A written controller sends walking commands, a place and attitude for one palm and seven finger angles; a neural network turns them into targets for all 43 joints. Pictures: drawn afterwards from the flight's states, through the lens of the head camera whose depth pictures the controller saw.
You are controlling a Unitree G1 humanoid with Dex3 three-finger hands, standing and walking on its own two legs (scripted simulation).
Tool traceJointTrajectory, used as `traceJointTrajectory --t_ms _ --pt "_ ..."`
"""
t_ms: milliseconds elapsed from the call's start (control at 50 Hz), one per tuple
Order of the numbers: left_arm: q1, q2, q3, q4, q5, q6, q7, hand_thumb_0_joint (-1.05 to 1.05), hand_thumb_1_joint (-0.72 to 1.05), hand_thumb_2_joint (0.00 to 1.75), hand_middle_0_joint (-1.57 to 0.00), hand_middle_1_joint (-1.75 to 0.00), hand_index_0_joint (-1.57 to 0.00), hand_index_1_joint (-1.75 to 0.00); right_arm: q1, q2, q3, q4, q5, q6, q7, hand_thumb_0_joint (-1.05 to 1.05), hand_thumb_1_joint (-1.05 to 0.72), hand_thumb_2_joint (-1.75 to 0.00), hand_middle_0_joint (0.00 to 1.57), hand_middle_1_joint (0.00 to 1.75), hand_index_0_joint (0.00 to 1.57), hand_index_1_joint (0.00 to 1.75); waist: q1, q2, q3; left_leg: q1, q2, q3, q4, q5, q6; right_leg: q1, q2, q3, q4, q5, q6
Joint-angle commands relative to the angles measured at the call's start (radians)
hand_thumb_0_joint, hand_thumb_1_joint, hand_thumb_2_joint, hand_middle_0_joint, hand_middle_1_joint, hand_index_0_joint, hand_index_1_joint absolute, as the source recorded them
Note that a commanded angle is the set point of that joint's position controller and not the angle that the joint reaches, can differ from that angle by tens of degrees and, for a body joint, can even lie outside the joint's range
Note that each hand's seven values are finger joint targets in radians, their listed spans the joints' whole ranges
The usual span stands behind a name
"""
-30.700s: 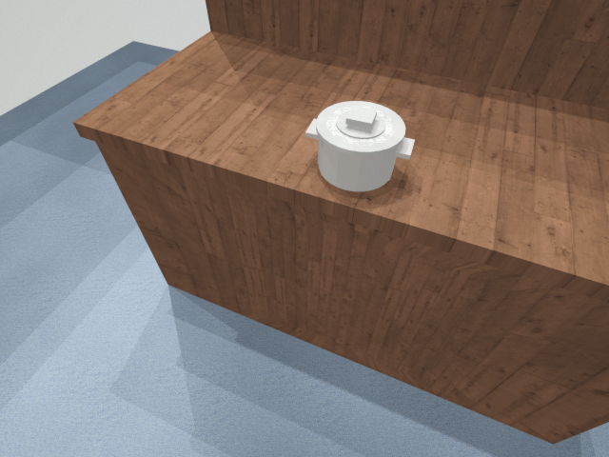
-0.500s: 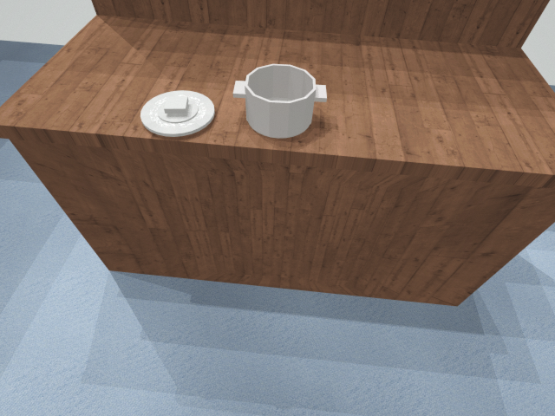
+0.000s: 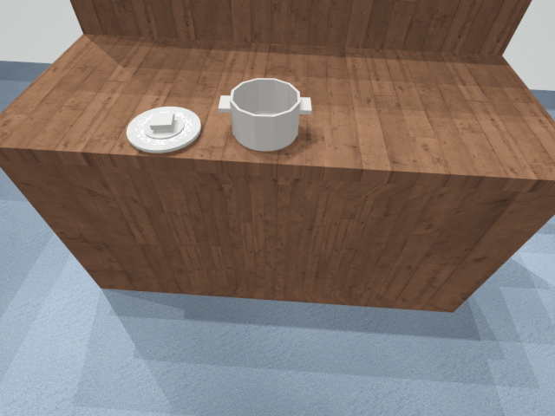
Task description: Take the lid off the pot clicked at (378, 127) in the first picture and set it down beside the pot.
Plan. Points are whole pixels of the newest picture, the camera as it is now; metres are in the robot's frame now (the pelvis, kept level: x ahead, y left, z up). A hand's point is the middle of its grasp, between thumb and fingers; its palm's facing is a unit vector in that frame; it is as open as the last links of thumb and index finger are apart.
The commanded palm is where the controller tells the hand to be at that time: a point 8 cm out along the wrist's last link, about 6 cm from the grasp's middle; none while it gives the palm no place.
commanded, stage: let the arm hang, fingers relaxed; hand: left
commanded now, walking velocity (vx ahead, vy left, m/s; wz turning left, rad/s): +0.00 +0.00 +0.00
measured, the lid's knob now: (162, 121) +0.71 +0.30 +0.01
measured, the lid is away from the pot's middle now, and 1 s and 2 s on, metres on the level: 0.24 0.24 0.24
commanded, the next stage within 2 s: look to check the result in 0.12 s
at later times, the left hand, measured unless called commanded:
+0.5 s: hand out of the picture +0.01 +0.15 -0.18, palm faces +0.03 -0.98 -0.17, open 7.4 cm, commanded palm none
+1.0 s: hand out of the picture +0.01 +0.15 -0.18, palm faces +0.02 -0.98 -0.18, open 7.4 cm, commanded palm none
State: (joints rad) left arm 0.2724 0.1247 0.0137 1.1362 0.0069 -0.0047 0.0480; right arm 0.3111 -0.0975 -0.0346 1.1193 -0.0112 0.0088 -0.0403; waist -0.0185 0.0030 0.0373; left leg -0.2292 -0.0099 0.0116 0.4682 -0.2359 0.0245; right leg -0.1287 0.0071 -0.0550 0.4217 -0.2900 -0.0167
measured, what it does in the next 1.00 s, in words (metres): stands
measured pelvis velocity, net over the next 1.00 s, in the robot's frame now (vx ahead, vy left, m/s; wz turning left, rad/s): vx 0.02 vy -0.01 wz -0.02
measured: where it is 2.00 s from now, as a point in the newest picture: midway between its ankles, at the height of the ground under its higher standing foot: outside the picture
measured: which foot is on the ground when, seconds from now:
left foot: down 0.00-1.00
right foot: down 0.00-1.00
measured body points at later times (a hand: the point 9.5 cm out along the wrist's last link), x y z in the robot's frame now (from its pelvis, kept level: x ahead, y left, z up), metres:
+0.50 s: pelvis +0.02 -0.01 +0.00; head +0.04 -0.01 +0.45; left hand +0.01 +0.20 -0.16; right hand -0.01 -0.22 -0.16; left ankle +0.01 +0.10 -0.74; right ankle -0.04 -0.11 -0.74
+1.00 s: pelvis +0.02 -0.01 +0.00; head +0.03 -0.01 +0.45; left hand +0.01 +0.20 -0.16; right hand -0.01 -0.22 -0.16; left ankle +0.01 +0.10 -0.74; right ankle -0.04 -0.11 -0.74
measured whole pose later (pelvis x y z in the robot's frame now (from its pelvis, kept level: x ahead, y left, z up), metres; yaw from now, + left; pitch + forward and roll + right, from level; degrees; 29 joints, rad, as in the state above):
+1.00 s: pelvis +0.02 -0.01 +0.00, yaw -1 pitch -1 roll +0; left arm 0.30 0.11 0.01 1.14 0.01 -0.01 0.05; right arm 0.30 -0.10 -0.03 1.14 -0.01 0.00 -0.05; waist -0.02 0.00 0.03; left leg -0.17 0.01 0.03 0.44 -0.26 0.01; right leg -0.08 0.02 -0.03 0.40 -0.31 -0.03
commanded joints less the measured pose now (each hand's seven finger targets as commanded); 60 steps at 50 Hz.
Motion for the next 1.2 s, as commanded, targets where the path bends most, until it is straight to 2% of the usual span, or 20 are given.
traceJointTrajectory --t_ms 0,60,80,180,360,380,540,600,660,780,860,980,1160,1180 --pt "0.077 0.069 0.013 -0.019 -0.004 -0.009 0.004 0.00 0.90 0.90 -0.20 -0.30 -0.20 -0.30 0.079 -0.079 -0.017 -0.016 0.005 -0.012 -0.010 0.00 -0.90 -0.90 0.20 0.30 0.20 0.30 0.006 -0.011 0.022 0.029 0.102 -0.087 -0.065 0.171 0.029 -0.044 -0.096 0.082 -0.076 0.170 -0.028" --pt "0.084 0.067 0.013 -0.018 -0.005 -0.012 0.005 0.00 0.90 0.90 -0.20 -0.30 -0.20 -0.30 0.079 -0.080 -0.017 -0.013 0.006 -0.014 -0.012 0.00 -0.90 -0.90 0.20 0.30 0.20 0.30 0.005 -0.004 0.003 0.055 0.103 -0.075 -0.051 0.230 0.028 -0.031 -0.102 0.082 -0.071 0.234 -0.027" --pt "0.081 0.067 0.014 -0.021 -0.003 -0.010 0.006 0.00 0.90 0.90 -0.20 -0.30 -0.20 -0.30 0.075 -0.078 -0.017 -0.012 0.007 -0.012 -0.012 0.00 -0.90 -0.90 0.20 0.30 0.20 0.30 0.004 0.005 0.031 0.047 0.102 -0.076 -0.053 0.215 0.026 -0.049 -0.098 0.082 -0.071 0.221 -0.027" --pt "0.086 0.065 0.012 -0.015 -0.003 -0.008 0.006 0.00 0.90 0.90 -0.20 -0.30 -0.20 -0.30 0.071 -0.080 -0.015 -0.008 0.007 -0.011 -0.012 0.00 -0.90 -0.90 0.20 0.30 0.20 0.30 0.006 0.011 0.048 0.047 0.106 -0.079 -0.065 0.195 0.027 -0.058 -0.093 0.083 -0.078 0.186 -0.028" --pt "0.093 0.064 0.016 -0.015 -0.005 -0.013 0.007 0.00 0.90 0.90 -0.20 -0.30 -0.20 -0.30 0.075 -0.084 -0.014 -0.003 0.007 -0.015 -0.016 0.00 -0.90 -0.90 0.20 0.30 0.20 0.30 0.004 0.002 0.001 0.078 0.107 -0.064 -0.048 0.260 0.024 -0.017 -0.098 0.088 -0.071 0.275 -0.025" --pt "0.090 0.065 0.015 -0.017 -0.004 -0.012 0.008 0.00 0.90 0.90 -0.20 -0.30 -0.20 -0.30 0.071 -0.081 -0.014 -0.004 0.009 -0.013 -0.015 0.00 -0.90 -0.90 0.20 0.30 0.20 0.30 0.005 0.001 0.030 0.066 0.106 -0.066 -0.054 0.243 0.023 -0.036 -0.097 0.086 -0.073 0.260 -0.025" --pt "0.094 0.066 0.015 -0.016 -0.005 -0.012 0.008 0.00 0.90 0.90 -0.20 -0.30 -0.20 -0.30 0.073 -0.081 -0.013 0.003 0.007 -0.013 -0.016 0.00 -0.90 -0.90 0.20 0.30 0.20 0.30 0.006 0.001 0.023 0.072 0.106 -0.063 -0.054 0.249 0.023 -0.022 -0.097 0.090 -0.077 0.269 -0.022" --pt "0.097 0.066 0.014 -0.018 -0.005 -0.012 0.009 0.00 0.90 0.90 -0.20 -0.30 -0.20 -0.30 0.070 -0.080 -0.014 0.002 0.008 -0.011 -0.015 0.00 -0.90 -0.90 0.20 0.30 0.20 0.30 0.006 -0.003 0.047 0.068 0.105 -0.059 -0.058 0.228 0.020 -0.037 -0.099 0.095 -0.083 0.262 -0.021" --pt "0.095 0.068 0.015 -0.019 -0.005 -0.013 0.009 0.00 0.90 0.90 -0.20 -0.30 -0.20 -0.30 0.075 -0.083 -0.013 0.005 0.007 -0.013 -0.016 0.00 -0.90 -0.90 0.20 0.30 0.20 0.30 0.004 -0.003 0.024 0.079 0.106 -0.059 -0.056 0.255 0.021 -0.019 -0.098 0.092 -0.077 0.285 -0.021" --pt "0.096 0.070 0.016 -0.021 -0.004 -0.013 0.009 0.00 0.90 0.90 -0.20 -0.30 -0.20 -0.30 0.075 -0.081 -0.014 0.005 0.009 -0.014 -0.017 0.00 -0.90 -0.90 0.20 0.30 0.20 0.30 0.004 0.010 0.030 0.087 0.110 -0.057 -0.059 0.259 0.020 -0.030 -0.096 0.091 -0.078 0.280 -0.022" --pt "0.103 0.066 0.016 -0.018 -0.005 -0.015 0.009 0.00 0.90 0.90 -0.20 -0.30 -0.20 -0.30 0.077 -0.084 -0.014 0.008 0.008 -0.016 -0.018 0.00 -0.90 -0.90 0.20 0.30 0.20 0.30 0.006 -0.006 0.015 0.098 0.110 -0.055 -0.058 0.275 0.021 -0.018 -0.097 0.094 -0.079 0.305 -0.021" --pt "0.106 0.067 0.013 -0.019 -0.004 -0.013 0.010 0.00 0.90 0.90 -0.20 -0.30 -0.20 -0.30 0.076 -0.079 -0.012 0.010 0.009 -0.012 -0.016 0.00 -0.90 -0.90 0.20 0.30 0.20 0.30 0.005 -0.002 0.061 0.080 0.109 -0.058 -0.071 0.223 0.019 -0.048 -0.093 0.096 -0.091 0.244 -0.020" --pt "0.111 0.064 0.014 -0.016 -0.005 -0.015 0.007 0.00 0.90 0.90 -0.20 -0.30 -0.20 -0.30 0.079 -0.081 -0.010 0.012 0.007 -0.015 -0.016 0.00 -0.90 -0.90 0.20 0.30 0.20 0.30 0.006 0.013 0.038 0.087 0.112 -0.059 -0.079 0.218 0.021 -0.040 -0.091 0.102 -0.093 0.225 -0.023" --pt "0.109 0.064 0.013 -0.017 -0.003 -0.014 0.008 0.00 0.90 0.90 -0.20 -0.30 -0.20 -0.30 0.078 -0.077 -0.012 0.012 0.009 -0.013 -0.015 0.00 -0.90 -0.90 0.20 0.30 0.20 0.30 0.007 0.000 0.059 0.079 0.111 -0.062 -0.083 0.200 0.019 -0.055 -0.089 0.100 -0.096 0.205 -0.021"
